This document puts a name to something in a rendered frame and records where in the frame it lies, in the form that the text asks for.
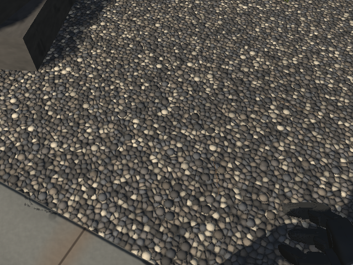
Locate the robot right hand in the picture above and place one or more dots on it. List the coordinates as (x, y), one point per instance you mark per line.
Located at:
(336, 242)

